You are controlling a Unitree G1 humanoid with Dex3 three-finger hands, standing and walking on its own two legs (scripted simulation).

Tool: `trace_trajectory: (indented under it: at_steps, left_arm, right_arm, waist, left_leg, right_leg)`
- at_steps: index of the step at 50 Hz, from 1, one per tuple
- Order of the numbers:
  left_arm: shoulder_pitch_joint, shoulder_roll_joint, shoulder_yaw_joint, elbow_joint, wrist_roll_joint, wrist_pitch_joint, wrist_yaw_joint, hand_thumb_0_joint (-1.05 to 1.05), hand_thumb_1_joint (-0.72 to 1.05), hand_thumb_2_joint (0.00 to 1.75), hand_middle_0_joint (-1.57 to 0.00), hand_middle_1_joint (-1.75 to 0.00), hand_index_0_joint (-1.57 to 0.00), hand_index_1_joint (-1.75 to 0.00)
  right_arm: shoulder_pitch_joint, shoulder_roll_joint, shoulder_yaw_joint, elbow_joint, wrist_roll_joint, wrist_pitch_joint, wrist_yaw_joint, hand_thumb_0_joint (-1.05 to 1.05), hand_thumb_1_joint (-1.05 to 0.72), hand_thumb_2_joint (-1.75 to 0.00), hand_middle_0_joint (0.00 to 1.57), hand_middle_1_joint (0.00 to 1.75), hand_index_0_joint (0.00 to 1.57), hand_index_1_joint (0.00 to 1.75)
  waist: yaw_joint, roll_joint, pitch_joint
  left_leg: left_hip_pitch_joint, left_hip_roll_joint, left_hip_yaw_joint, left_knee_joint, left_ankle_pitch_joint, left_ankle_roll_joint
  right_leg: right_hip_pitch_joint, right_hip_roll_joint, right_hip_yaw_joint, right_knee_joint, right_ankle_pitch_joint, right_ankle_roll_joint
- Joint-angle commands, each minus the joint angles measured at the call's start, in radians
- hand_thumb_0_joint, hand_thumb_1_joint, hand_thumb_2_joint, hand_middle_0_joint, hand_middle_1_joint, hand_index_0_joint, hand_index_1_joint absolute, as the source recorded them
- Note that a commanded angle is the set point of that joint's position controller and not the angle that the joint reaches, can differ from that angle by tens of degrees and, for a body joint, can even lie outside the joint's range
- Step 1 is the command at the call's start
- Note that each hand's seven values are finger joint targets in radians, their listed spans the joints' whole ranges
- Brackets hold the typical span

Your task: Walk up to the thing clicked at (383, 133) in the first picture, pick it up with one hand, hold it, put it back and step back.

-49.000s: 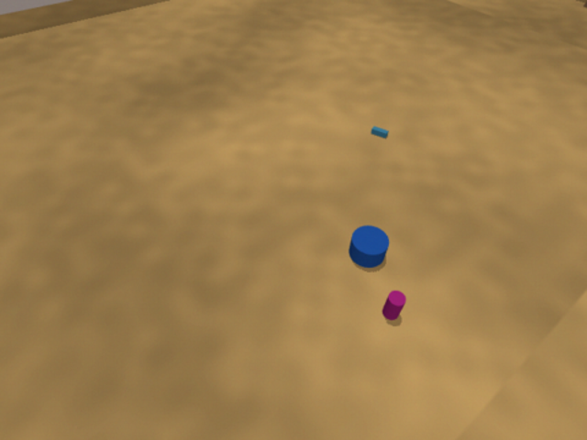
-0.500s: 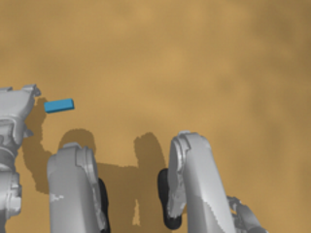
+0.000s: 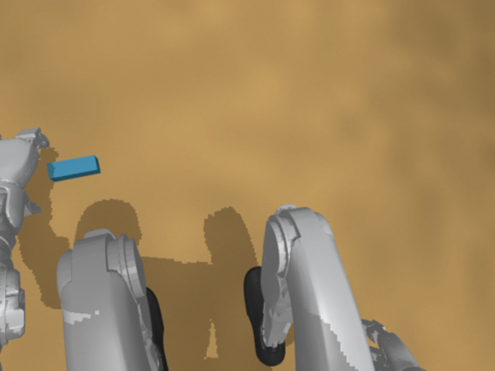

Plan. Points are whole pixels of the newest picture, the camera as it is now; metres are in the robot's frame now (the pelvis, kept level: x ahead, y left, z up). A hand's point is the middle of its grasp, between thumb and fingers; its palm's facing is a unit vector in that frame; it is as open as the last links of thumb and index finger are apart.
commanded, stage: rise first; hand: left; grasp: from above
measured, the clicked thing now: (74, 168) +0.47 +0.27 -0.31
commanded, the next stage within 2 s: approach in 1.80 s
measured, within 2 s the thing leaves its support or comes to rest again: neither
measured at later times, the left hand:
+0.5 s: hand (26, 178) +0.42 +0.31 -0.19, palm faces -0.45 -0.10 -0.89, open 11.9 cm
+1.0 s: hand (21, 177) +0.42 +0.31 -0.19, palm faces -0.44 -0.08 -0.90, open 11.5 cm
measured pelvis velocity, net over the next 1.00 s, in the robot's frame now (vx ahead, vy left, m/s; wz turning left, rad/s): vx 0.00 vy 0.00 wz -0.02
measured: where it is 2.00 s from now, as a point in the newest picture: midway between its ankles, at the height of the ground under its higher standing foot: (210, 344)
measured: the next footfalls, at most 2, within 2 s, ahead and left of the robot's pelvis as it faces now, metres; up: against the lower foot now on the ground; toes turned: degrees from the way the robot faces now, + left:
none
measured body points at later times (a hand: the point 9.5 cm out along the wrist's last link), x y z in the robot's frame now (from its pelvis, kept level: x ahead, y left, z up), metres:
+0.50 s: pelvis +0.00 +0.00 -0.01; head +0.23 +0.07 +0.36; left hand +0.44 +0.31 -0.14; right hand +0.06 -0.27 -0.12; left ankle +0.08 +0.13 -0.29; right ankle +0.09 -0.12 -0.29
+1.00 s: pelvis +0.00 +0.00 -0.01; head +0.23 +0.07 +0.37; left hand +0.44 +0.31 -0.14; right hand +0.07 -0.27 -0.12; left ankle +0.08 +0.13 -0.29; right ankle +0.09 -0.12 -0.29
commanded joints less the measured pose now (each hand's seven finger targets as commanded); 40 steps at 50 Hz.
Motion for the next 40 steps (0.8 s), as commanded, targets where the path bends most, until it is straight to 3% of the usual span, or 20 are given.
trace_trajectory:
  at_steps: [1, 4, 9, 13, 14, 15, 19, 22, 25, 29, 30, 32, 37, 38, 39, 40]
  left_arm:
    - [-0.268, 0.244, 0.034, -0.117, -0.002, 0.003, 0.055, 0.00, -0.17, 0.68, -0.39, -0.69, -0.41, -0.68]
    - [-0.282, 0.240, 0.026, -0.078, 0.001, 0.007, 0.061, 0.00, -0.18, 0.69, -0.38, -0.70, -0.40, -0.69]
    - [-0.294, 0.258, 0.033, -0.080, -0.005, 0.016, 0.065, 0.00, -0.19, 0.70, -0.38, -0.71, -0.39, -0.70]
    - [-0.321, 0.267, 0.029, -0.062, -0.012, 0.017, 0.061, 0.00, -0.18, 0.69, -0.38, -0.71, -0.40, -0.70]
    - [-0.312, 0.264, 0.018, -0.054, -0.008, 0.016, 0.057, 0.00, -0.18, 0.69, -0.38, -0.71, -0.40, -0.70]
    - [-0.309, 0.274, 0.035, -0.044, -0.012, 0.018, 0.058, 0.00, -0.22, 0.75, -0.42, -0.67, -0.39, -0.70]
    - [-0.300, 0.295, 0.051, -0.049, -0.009, 0.011, 0.061, 0.00, -0.17, 0.69, -0.42, -0.68, -0.42, -0.68]
    - [-0.309, 0.290, 0.036, -0.015, -0.001, 0.012, 0.054, 0.00, -0.17, 0.69, -0.41, -0.69, -0.41, -0.69]
    - [-0.298, 0.327, 0.060, -0.031, -0.004, 0.010, 0.057, 0.00, -0.17, 0.70, -0.42, -0.68, -0.42, -0.68]
    - [-0.312, 0.329, 0.054, -0.055, 0.001, -0.001, 0.051, 0.00, -0.16, 0.68, -0.43, -0.66, -0.43, -0.67]
    - [-0.293, 0.310, 0.041, -0.035, -0.001, 0.000, 0.049, 0.00, -0.14, 0.67, -0.43, -0.66, -0.44, -0.66]
    - [-0.308, 0.343, 0.062, -0.081, -0.004, -0.003, 0.051, 0.00, -0.13, 0.65, -0.45, -0.65, -0.45, -0.65]
    - [-0.309, 0.309, 0.036, -0.098, 0.002, -0.001, 0.044, 0.00, -0.13, 0.66, -0.46, -0.62, -0.46, -0.63]
    - [-0.297, 0.307, 0.037, -0.098, -0.001, -0.001, 0.043, 0.00, -0.12, 0.65, -0.46, -0.63, -0.46, -0.63]
    - [-0.298, 0.296, 0.028, -0.080, 0.003, 0.002, 0.042, 0.00, -0.12, 0.65, -0.46, -0.63, -0.46, -0.63]
    - [-0.313, 0.297, 0.029, -0.109, -0.007, -0.001, 0.043, 0.00, -0.11, 0.64, -0.47, -0.62, -0.47, -0.62]
  right_arm:
    - [0.181, -0.236, -0.069, -0.014, -0.001, -0.011, -0.014, 0.00, -0.90, -0.90, 0.20, 0.30, 0.20, 0.30]
    - [0.193, -0.244, -0.065, -0.010, -0.005, -0.018, -0.010, 0.00, -0.90, -0.90, 0.20, 0.30, 0.20, 0.30]
    - [0.193, -0.248, -0.058, -0.012, -0.006, -0.023, -0.007, 0.00, -0.90, -0.90, 0.20, 0.30, 0.20, 0.30]
    - [0.196, -0.252, -0.051, -0.015, -0.009, -0.028, -0.007, 0.00, -0.90, -0.90, 0.20, 0.30, 0.20, 0.30]
    - [0.196, -0.246, -0.046, -0.019, -0.009, -0.029, -0.005, 0.00, -0.90, -0.90, 0.20, 0.30, 0.20, 0.30]
    - [0.201, -0.251, -0.045, -0.016, -0.012, -0.032, -0.004, 0.00, -0.90, -0.90, 0.20, 0.30, 0.20, 0.30]
    - [0.196, -0.251, -0.036, -0.018, -0.015, -0.031, -0.002, 0.00, -0.90, -0.90, 0.20, 0.30, 0.20, 0.30]
    - [0.195, -0.255, -0.031, -0.021, -0.020, -0.033, 0.003, 0.00, -0.90, -0.90, 0.20, 0.30, 0.20, 0.30]
    - [0.196, -0.262, -0.027, -0.025, -0.020, -0.035, 0.003, 0.00, -0.90, -0.90, 0.20, 0.30, 0.20, 0.30]
    - [0.209, -0.265, -0.026, -0.021, -0.026, -0.039, 0.009, 0.00, -0.90, -0.90, 0.20, 0.30, 0.20, 0.30]
    - [0.200, -0.262, -0.025, -0.022, -0.022, -0.038, 0.010, 0.00, -0.90, -0.90, 0.20, 0.30, 0.20, 0.30]
    - [0.196, -0.264, -0.027, -0.027, -0.020, -0.034, 0.009, 0.00, -0.90, -0.90, 0.20, 0.30, 0.20, 0.30]
    - [0.203, -0.268, -0.034, -0.021, -0.020, -0.037, 0.016, 0.00, -0.90, -0.90, 0.20, 0.30, 0.20, 0.30]
    - [0.202, -0.269, -0.037, -0.024, -0.015, -0.035, 0.016, 0.00, -0.90, -0.90, 0.20, 0.30, 0.20, 0.30]
    - [0.205, -0.267, -0.034, -0.022, -0.017, -0.036, 0.017, 0.00, -0.90, -0.90, 0.20, 0.30, 0.20, 0.30]
    - [0.203, -0.267, -0.040, -0.022, -0.014, -0.036, 0.018, 0.00, -0.90, -0.90, 0.20, 0.30, 0.20, 0.30]
  waist:
    - [0.010, 0.290, -0.676]
    - [-0.013, 0.275, -0.635]
    - [-0.011, 0.274, -0.653]
    - [-0.030, 0.241, -0.641]
    - [-0.029, 0.252, -0.633]
    - [-0.030, 0.237, -0.630]
    - [-0.018, 0.263, -0.659]
    - [-0.038, 0.264, -0.605]
    - [-0.018, 0.280, -0.617]
    - [-0.041, 0.292, -0.616]
    - [-0.029, 0.293, -0.621]
    - [-0.019, 0.317, -0.662]
    - [-0.036, 0.354, -0.629]
    - [-0.025, 0.350, -0.642]
    - [-0.041, 0.341, -0.619]
    - [-0.032, 0.338, -0.632]
  left_leg:
    - [0.546, -0.049, 0.066, -0.243, 0.174, 0.006]
    - [0.523, -0.048, 0.062, -0.237, 0.163, 0.009]
    - [0.507, -0.050, 0.074, -0.221, 0.173, 0.013]
    - [0.479, -0.048, 0.069, -0.204, 0.156, 0.018]
    - [0.469, -0.050, 0.073, -0.202, 0.153, 0.018]
    - [0.466, -0.051, 0.072, -0.200, 0.155, 0.020]
    - [0.483, -0.049, 0.068, -0.197, 0.170, 0.014]
    - [0.451, -0.052, 0.067, -0.198, 0.135, 0.017]
    - [0.450, -0.051, 0.069, -0.196, 0.140, 0.017]
    - [0.471, -0.049, 0.060, -0.189, 0.161, 0.013]
    - [0.475, -0.049, 0.056, -0.196, 0.152, 0.011]
    - [0.502, -0.049, 0.056, -0.200, 0.163, 0.009]
    - [0.535, -0.046, 0.045, -0.215, 0.164, 0.001]
    - [0.535, -0.045, 0.041, -0.220, 0.165, 0.000]
    - [0.522, -0.046, 0.046, -0.211, 0.164, 0.002]
    - [0.525, -0.045, 0.047, -0.219, 0.156, 0.002]
  right_leg:
    - [0.257, 0.049, -0.060, -0.236, 0.212, -0.043]
    - [0.245, 0.046, -0.066, -0.233, 0.208, -0.040]
    - [0.279, 0.048, -0.057, -0.243, 0.224, -0.036]
    - [0.276, 0.050, -0.061, -0.244, 0.213, -0.032]
    - [0.286, 0.049, -0.057, -0.245, 0.211, -0.033]
    - [0.291, 0.049, -0.058, -0.247, 0.212, -0.031]
    - [0.294, 0.052, -0.065, -0.227, 0.222, -0.034]
    - [0.274, 0.052, -0.068, -0.232, 0.192, -0.035]
    - [0.288, 0.052, -0.065, -0.231, 0.197, -0.035]
    - [0.278, 0.054, -0.079, -0.215, 0.218, -0.035]
    - [0.266, 0.055, -0.079, -0.212, 0.208, -0.038]
    - [0.277, 0.055, -0.079, -0.212, 0.217, -0.039]
    - [0.234, 0.051, -0.088, -0.198, 0.220, -0.039]
    - [0.232, 0.052, -0.089, -0.198, 0.219, -0.042]
    - [0.232, 0.051, -0.088, -0.199, 0.223, -0.040]
    - [0.229, 0.052, -0.085, -0.209, 0.214, -0.041]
